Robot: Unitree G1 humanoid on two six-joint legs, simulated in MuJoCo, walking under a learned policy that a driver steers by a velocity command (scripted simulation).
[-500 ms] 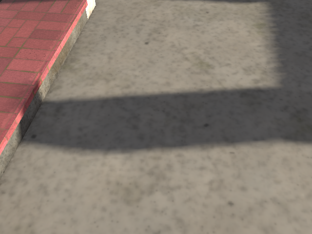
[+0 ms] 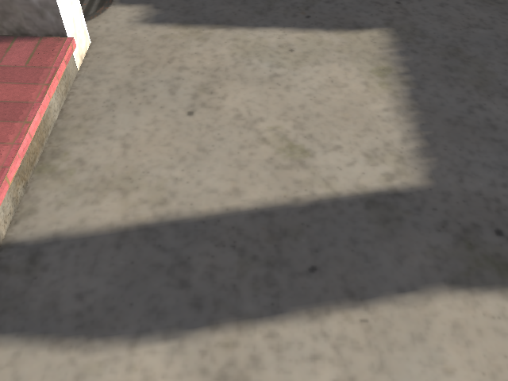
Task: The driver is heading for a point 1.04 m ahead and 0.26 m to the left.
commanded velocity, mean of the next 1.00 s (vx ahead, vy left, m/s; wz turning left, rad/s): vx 0.50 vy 0.00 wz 0.36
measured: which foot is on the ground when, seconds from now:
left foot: down 0.00-0.22, up 0.24-0.74, down 0.76-1.00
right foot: up 0.00-0.18, down 0.20-0.74, up 0.76-1.00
